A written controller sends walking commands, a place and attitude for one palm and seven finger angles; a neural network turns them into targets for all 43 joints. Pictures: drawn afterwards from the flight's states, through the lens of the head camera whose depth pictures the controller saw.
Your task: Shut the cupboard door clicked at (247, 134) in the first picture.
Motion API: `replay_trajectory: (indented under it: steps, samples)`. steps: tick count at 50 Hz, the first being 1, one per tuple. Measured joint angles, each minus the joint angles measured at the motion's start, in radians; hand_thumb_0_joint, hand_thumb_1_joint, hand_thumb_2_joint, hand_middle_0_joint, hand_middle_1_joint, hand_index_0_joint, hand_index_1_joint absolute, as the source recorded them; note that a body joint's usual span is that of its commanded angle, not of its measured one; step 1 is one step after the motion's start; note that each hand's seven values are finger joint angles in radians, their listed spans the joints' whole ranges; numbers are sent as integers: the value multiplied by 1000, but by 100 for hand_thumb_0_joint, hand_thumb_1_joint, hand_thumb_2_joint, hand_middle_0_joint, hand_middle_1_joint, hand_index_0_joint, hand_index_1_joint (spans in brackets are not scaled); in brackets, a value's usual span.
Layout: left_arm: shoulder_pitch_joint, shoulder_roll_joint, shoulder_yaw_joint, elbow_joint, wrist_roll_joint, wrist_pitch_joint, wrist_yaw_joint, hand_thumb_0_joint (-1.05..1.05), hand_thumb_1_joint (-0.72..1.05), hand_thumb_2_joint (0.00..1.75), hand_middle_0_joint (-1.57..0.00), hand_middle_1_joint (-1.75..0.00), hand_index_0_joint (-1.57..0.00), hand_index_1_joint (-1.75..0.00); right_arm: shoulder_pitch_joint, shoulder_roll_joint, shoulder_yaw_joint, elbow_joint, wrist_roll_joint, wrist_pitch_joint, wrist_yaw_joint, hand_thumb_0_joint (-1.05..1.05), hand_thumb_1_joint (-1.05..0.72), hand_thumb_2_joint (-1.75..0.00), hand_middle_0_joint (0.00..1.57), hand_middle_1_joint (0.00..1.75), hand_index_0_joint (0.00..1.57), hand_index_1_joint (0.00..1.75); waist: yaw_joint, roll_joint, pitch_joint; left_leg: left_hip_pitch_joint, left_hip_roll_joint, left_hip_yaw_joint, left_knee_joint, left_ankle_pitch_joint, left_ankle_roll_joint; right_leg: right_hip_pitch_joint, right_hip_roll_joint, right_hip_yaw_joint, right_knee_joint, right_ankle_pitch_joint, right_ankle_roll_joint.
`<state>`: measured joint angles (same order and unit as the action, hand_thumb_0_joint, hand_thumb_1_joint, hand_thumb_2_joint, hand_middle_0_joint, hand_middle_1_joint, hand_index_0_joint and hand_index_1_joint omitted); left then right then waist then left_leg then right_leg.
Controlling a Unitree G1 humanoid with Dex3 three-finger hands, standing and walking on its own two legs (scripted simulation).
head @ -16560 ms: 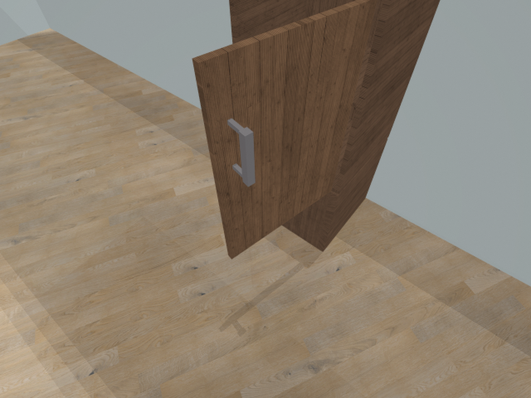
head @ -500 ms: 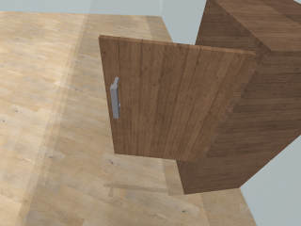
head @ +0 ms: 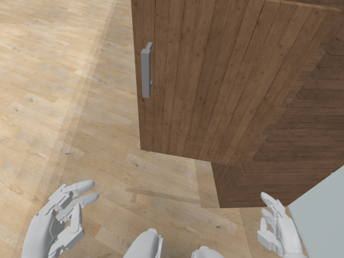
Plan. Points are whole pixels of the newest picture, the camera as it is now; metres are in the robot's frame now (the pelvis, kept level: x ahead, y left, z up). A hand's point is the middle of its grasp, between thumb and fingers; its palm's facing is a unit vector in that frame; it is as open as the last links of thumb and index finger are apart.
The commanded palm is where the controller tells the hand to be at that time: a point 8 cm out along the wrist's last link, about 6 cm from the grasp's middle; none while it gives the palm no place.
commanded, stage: raise the hand and make a fist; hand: left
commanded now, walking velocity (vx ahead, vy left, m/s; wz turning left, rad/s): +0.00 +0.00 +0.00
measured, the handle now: (148, 71) +0.52 +0.14 +0.16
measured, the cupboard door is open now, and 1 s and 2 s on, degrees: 78 78 78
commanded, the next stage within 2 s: bring the fist close to the handle in 1.40 s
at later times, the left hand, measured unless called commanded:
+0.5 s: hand (101, 174) +0.24 +0.18 +0.11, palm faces -0.05 -1.00 -0.02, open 3.5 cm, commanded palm +0.22 +0.24 +0.12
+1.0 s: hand (96, 139) +0.28 +0.19 +0.16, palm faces -0.01 -1.00 -0.06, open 3.1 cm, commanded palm +0.26 +0.24 +0.16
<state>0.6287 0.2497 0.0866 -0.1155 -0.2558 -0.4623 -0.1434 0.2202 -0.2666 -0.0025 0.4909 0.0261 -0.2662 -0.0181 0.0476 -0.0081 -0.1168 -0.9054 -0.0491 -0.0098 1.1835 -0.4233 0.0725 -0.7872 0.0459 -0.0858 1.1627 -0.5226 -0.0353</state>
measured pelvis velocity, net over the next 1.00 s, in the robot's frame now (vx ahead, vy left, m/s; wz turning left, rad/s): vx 0.06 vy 0.00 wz -0.01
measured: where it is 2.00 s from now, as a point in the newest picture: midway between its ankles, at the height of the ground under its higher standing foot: outside the picture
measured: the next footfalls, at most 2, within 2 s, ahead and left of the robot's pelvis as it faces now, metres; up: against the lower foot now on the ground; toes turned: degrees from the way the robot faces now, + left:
none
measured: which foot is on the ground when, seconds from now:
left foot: down 0.00-1.00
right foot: down 0.00-1.00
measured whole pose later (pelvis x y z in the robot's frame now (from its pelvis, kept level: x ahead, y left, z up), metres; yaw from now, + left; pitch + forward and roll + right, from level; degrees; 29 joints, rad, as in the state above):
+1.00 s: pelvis +0.06 +0.00 +0.06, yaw +0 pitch +5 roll -2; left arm 0.37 0.31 0.17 -0.18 -0.31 -0.17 -0.21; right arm 0.27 -0.24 0.06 0.53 0.05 -0.21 -0.06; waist 0.01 0.04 -0.10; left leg -0.57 -0.05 0.00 0.86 -0.38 0.07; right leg -0.45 0.06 -0.05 0.80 -0.45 -0.03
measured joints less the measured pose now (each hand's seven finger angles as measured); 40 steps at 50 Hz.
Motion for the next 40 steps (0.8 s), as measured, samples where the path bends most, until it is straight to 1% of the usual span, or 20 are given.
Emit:
replay_trajectory:
  steps: [1, 3, 4, 5, 7, 9, 11, 12, 13, 15, 18, 20, 22, 24, 26, 28, 30, 35, 38, 40]
  samples:
    - [-7, 0, -2, -37, -4, -28, 6, 2, 90, 90, -52, -65, -52, -65, -6, -2, 7, 10, -1, -9, -2, 1, -90, -90, 20, 30, 20, 30, 3, 12, 0, -10, 0, -8, 11, -4, 1, -4, 1, -8, 4, -3, 1]
    - [-49, -6, -13, -88, -9, -63, -7, 2, 90, 90, -55, -69, -56, -69, -22, 1, 23, 30, 1, -20, -6, 1, -90, -90, 20, 30, 20, 30, 3, 39, 0, -27, 0, -20, 28, -9, 4, -12, 3, -21, 6, -5, 4]
    - [-78, -11, -21, -100, -8, -62, -23, 2, 90, 90, -57, -71, -57, -71, -29, 6, 31, 37, 3, -21, -7, 1, -90, -90, 20, 30, 20, 30, 0, 51, -1, -32, 0, -24, 31, -10, 5, -14, 4, -24, 4, -4, 5]
    - [-106, -13, -31, -104, -4, -44, -44, 2, 90, 90, -59, -73, -59, -73, -33, 15, 38, 40, 7, -18, -8, 1, -90, -90, 20, 30, 20, 30, -3, 59, -2, -35, 2, -23, 29, -10, 6, -17, 5, -24, 0, -2, 7]
    - [-152, -11, -49, -92, 7, 36, -87, 1, 90, 90, -62, -76, -63, -77, -29, 39, 50, 37, 20, -1, -12, 1, -90, -90, 20, 30, 21, 30, -12, 64, -4, -26, 5, -14, 8, -6, 7, -12, 8, -12, -19, 5, 9]
    - [-172, -2, -60, -63, 16, 152, -116, 1, 90, 90, -66, -80, -67, -81, -10, 63, 59, 25, 33, 25, -18, 1, -90, -90, 21, 30, 21, 30, -24, 62, -4, 4, 8, -1, -32, 2, 10, 9, 10, 5, -53, 16, 12]
    - [-157, 5, -56, -51, 9, 260, -114, 1, 90, 90, -70, -84, -71, -85, 18, 82, 64, 10, 38, 47, -26, 1, -90, -90, 21, 30, 21, 30, -38, 57, -4, 45, 10, 11, -79, 10, 12, 44, 11, 21, -96, 27, 13]
    - [-138, 6, -47, -55, 0, 293, -100, 1, 90, 90, -72, -86, -72, -87, 33, 87, 63, 5, 37, 55, -30, 1, -90, -90, 21, 30, 21, 30, -43, 55, -4, 67, 11, 16, -102, 12, 12, 63, 12, 28, -118, 32, 14]
    - [-116, 7, -33, -64, -9, 309, -82, 1, 90, 90, -73, -88, -74, -89, 48, 91, 62, 3, 34, 58, -34, 1, -90, -90, 21, 30, 21, 30, -44, 52, -5, 87, 12, 20, -121, 13, 13, 82, 14, 34, -139, 36, 14]
    - [-73, 7, 3, -90, -24, 289, -38, 1, 90, 90, -77, -92, -78, -93, 75, 91, 53, 5, 27, 57, -37, 1, -90, -90, 21, 30, 21, 30, -42, 45, -9, 116, 14, 23, -148, 11, 12, 111, 17, 41, -170, 39, 13]
    - [-42, 5, 47, -126, -32, 187, 1, 2, 90, 90, -83, -98, -83, -99, 95, 69, 35, 20, 13, 40, -28, 1, -90, -90, 21, 30, 21, 30, -32, 43, -15, 122, 10, 16, -151, 1, 13, 122, 15, 35, -181, 30, 13]
    - [-53, -2, 54, -134, -34, 123, -7, 2, 90, 90, -86, -102, -87, -103, 90, 44, 26, 35, 8, 29, -19, 1, -90, -90, 21, 30, 21, 30, -28, 51, -12, 111, 5, 7, -135, -9, 14, 118, 12, 25, -171, 19, 15]
    - [-74, -12, 39, -130, -34, 96, -38, 1, 90, 90, -90, -106, -90, -107, 75, 21, 18, 46, 10, 25, -14, 1, -90, -90, 21, 30, 21, 30, -25, 59, -10, 99, 1, 2, -121, -18, 16, 110, 9, 19, -160, 9, 17]
    - [-94, -17, 12, -115, -27, 116, -78, 1, 91, 90, -93, -110, -94, -111, 57, 8, 12, 49, 16, 27, -15, 1, -90, -90, 21, 30, 21, 30, -26, 65, -6, 99, 0, 2, -118, -22, 19, 111, 7, 19, -159, 4, 19]
    - [-106, -9, -12, -103, -16, 165, -106, 1, 90, 90, -97, -114, -98, -115, 44, 8, 8, 42, 23, 35, -21, 1, -90, -90, 20, 30, 21, 30, -28, 63, -5, 112, -1, 6, -130, -21, 21, 121, 6, 24, -168, 5, 21]
    - [-109, 8, -19, -102, -9, 213, -114, 1, 90, 90, -101, -118, -102, -119, 38, 16, 7, 28, 25, 45, -30, 1, -90, -90, 20, 30, 20, 30, -31, 56, -5, 136, 0, 12, -152, -18, 19, 141, 6, 32, -186, 9, 19]
    - [-108, 26, -4, -112, -16, 238, -99, 1, 90, 90, -105, -122, -105, -123, 35, 27, 9, 13, 26, 54, -37, 1, -90, -90, 20, 30, 20, 30, -32, 49, -5, 165, 1, 15, -176, -15, 15, 168, 8, 37, -208, 15, 17]
    - [-133, 29, 72, -137, -53, 213, -52, 2, 90, 90, -114, -132, -115, -133, 37, 37, 25, -4, 25, 59, -35, 1, -90, -90, 20, 30, 20, 30, -26, 49, -10, 224, 1, 9, -221, -5, 10, 229, 10, 36, -260, 29, 13]
    - [-175, 15, 78, -115, -56, 216, -68, 1, 90, 90, -119, -138, -120, -139, 35, 28, 38, 0, 29, 61, -28, 1, -90, -90, 20, 30, 20, 30, -23, 59, -10, 241, -2, 1, -236, 2, 10, 251, 8, 28, -281, 36, 14]
    - [-201, 9, 59, -86, -49, 245, -91, 1, 90, 90, -122, -141, -123, -142, 33, 22, 46, 3, 32, 63, -28, 1, -90, -90, 20, 30, 20, 30, -23, 64, -4, 252, -3, -2, -248, 9, 10, 263, 7, 26, -294, 42, 14]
